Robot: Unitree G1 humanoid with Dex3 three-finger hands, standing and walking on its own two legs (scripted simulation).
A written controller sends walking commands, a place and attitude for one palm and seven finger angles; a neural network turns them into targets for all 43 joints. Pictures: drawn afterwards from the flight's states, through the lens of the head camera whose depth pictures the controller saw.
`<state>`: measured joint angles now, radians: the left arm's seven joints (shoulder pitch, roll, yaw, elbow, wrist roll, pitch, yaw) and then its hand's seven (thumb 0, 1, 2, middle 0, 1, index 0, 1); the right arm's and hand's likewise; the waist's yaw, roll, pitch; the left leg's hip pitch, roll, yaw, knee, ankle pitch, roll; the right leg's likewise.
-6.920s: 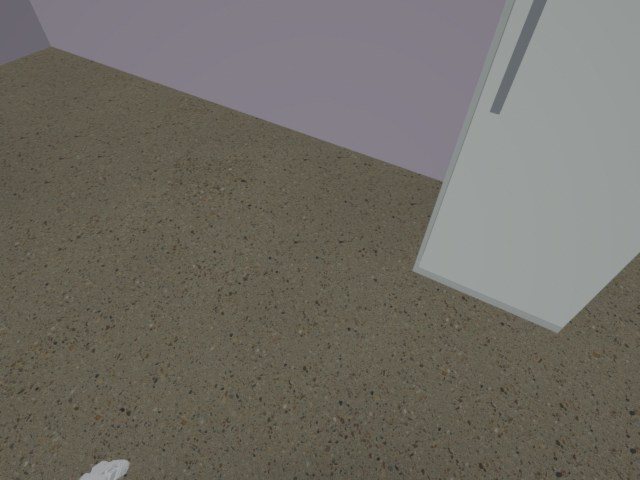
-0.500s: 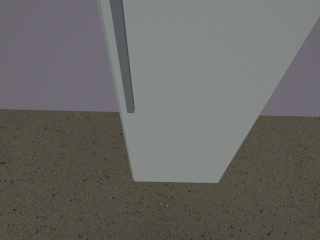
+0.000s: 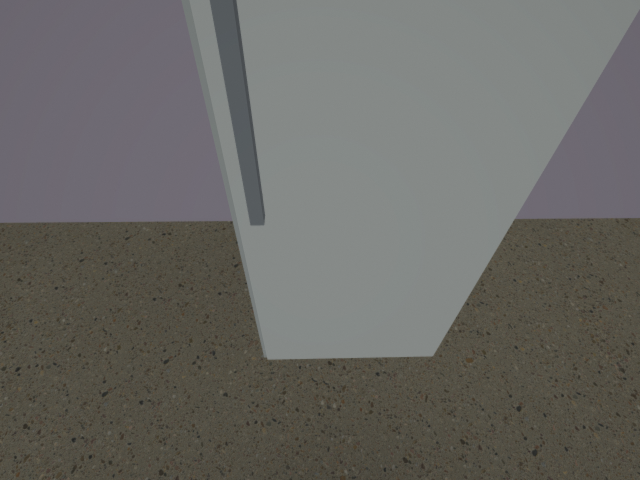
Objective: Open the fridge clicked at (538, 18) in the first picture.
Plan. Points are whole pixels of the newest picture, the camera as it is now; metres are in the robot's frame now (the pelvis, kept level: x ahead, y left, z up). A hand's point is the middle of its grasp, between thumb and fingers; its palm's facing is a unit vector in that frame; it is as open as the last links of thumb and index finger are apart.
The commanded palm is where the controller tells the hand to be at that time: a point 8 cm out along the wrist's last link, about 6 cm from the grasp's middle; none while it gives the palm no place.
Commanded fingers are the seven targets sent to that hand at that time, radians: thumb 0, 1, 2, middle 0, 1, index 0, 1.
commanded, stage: look again from close up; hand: left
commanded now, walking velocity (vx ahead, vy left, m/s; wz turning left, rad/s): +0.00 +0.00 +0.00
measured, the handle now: (244, 115) +0.51 +0.13 +0.19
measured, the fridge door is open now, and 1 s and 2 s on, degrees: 0 0 0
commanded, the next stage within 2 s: raise the hand to about handle height in 1.14 s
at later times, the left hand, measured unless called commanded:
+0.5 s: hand out of the picture +0.00 +0.15 -0.17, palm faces +0.01 -0.98 -0.20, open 7.3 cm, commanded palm none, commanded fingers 0.00 0.90 0.90 -0.20 -0.30 -0.20 -0.30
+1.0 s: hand out of the picture +0.01 +0.14 -0.17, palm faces +0.02 -0.98 -0.20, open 7.3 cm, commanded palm none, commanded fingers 0.00 0.90 0.90 -0.20 -0.30 -0.20 -0.30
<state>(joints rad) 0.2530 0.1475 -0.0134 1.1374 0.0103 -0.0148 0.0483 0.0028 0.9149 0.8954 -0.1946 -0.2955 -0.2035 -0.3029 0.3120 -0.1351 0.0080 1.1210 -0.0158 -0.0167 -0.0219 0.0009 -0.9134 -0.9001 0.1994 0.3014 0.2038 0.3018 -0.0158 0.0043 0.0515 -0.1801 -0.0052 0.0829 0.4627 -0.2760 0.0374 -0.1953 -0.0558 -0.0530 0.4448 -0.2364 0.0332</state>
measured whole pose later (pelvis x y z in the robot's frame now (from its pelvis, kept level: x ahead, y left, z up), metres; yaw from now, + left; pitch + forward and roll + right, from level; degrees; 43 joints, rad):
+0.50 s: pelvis +0.00 -0.02 +0.00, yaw -1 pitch -1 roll +1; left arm 0.28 0.15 -0.01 1.11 0.01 -0.01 0.03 0.00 0.91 0.90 -0.19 -0.30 -0.20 -0.30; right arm 0.28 -0.17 0.01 1.10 -0.02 -0.02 -0.03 0.00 -0.92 -0.90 0.20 0.30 0.20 0.30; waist 0.00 0.01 0.03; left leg -0.16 0.01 0.09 0.44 -0.26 0.01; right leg -0.21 -0.04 -0.05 0.49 -0.26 0.01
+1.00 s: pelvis +0.00 -0.04 +0.00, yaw +0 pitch -1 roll +0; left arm 0.25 0.17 -0.01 1.11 0.01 -0.02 0.03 0.00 0.91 0.90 -0.19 -0.30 -0.20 -0.30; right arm 0.26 -0.15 0.01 1.13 -0.02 -0.02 -0.03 0.00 -0.91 -0.90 0.20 0.30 0.20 0.30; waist 0.00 0.00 0.04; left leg -0.16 0.04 0.06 0.42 -0.25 -0.02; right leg -0.19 -0.01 -0.07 0.45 -0.24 -0.02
